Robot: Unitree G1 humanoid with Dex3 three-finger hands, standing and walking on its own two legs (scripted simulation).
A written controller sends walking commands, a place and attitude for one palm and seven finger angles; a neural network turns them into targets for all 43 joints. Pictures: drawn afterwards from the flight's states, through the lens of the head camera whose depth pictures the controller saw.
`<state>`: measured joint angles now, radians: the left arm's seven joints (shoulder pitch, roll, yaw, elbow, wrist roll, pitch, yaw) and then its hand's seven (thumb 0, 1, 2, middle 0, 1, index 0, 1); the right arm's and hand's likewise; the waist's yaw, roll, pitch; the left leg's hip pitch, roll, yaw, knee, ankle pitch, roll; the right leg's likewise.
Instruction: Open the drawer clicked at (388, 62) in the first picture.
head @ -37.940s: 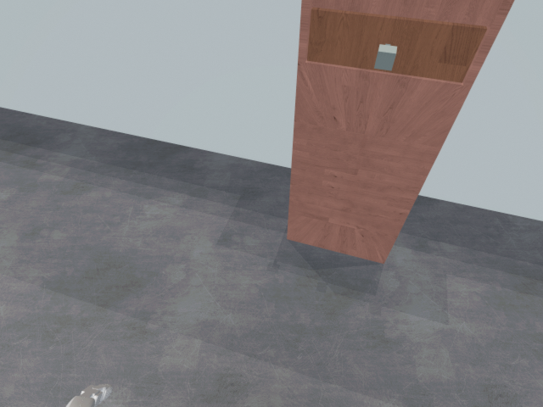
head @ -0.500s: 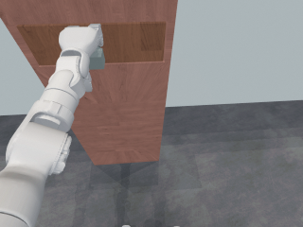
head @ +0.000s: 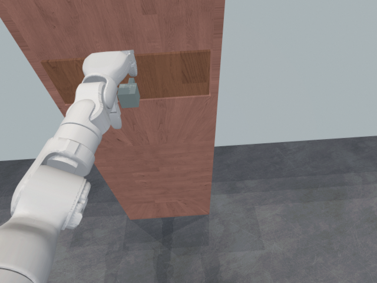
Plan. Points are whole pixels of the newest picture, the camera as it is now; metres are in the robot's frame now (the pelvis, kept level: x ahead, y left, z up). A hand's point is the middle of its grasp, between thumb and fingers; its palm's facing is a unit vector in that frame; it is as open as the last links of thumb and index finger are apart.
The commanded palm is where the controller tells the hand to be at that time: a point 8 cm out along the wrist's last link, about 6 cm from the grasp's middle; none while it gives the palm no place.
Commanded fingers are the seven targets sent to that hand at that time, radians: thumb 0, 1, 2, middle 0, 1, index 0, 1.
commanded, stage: lift the hand off the handle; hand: left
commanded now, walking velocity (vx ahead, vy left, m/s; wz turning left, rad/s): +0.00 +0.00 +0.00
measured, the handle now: (130, 90) +0.52 +0.13 +0.14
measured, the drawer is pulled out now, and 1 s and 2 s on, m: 0.00 0.00 0.00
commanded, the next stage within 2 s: draw the hand back to the body in 0.74 s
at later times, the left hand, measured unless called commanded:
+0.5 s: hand (110, 53) +0.49 +0.14 +0.25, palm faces +0.00 -0.02 -1.00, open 12.9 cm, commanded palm +0.48 +0.15 +0.33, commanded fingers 0.00 -0.50 0.30 -0.30 -1.20 -0.30 -1.20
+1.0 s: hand (95, 35) +0.49 +0.15 +0.29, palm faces +0.03 -0.03 -1.00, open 13.5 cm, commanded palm +0.44 +0.17 +0.35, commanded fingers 0.00 -0.50 0.30 -0.30 -1.20 -0.30 -1.20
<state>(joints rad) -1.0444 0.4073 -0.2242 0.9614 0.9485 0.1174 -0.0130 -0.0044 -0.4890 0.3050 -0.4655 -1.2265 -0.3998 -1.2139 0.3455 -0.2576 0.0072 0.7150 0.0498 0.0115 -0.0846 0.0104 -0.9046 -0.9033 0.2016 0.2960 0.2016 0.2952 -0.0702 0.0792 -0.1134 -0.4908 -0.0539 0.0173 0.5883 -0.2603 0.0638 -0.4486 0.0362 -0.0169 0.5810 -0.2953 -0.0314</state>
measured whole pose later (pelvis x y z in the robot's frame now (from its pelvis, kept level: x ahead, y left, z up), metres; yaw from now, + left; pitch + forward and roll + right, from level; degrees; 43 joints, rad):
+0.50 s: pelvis +0.02 -0.02 +0.01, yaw +1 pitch +6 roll +0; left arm -1.15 0.42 -0.25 0.91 0.91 0.20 -0.20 0.00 -0.49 0.30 -0.41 -1.21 -0.48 -1.24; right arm 0.17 -0.28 0.04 0.71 0.07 0.05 -0.07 0.01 -0.91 -0.90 0.20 0.30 0.20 0.30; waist -0.03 0.09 -0.11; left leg -0.34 -0.06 0.00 0.45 -0.22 0.04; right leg -0.31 0.03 -0.03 0.48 -0.28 -0.05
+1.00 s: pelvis +0.01 -0.02 +0.01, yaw +0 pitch +6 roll +0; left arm -1.17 0.55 -0.17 0.85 0.94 0.13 -0.29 0.00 -0.49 0.31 -0.36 -1.22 -0.39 -1.21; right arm 0.25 -0.30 0.02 0.70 0.07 0.11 -0.06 0.01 -0.91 -0.90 0.20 0.30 0.20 0.29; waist -0.06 0.08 -0.11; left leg -0.34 -0.04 0.01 0.45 -0.21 0.04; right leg -0.31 0.05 -0.01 0.46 -0.26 -0.05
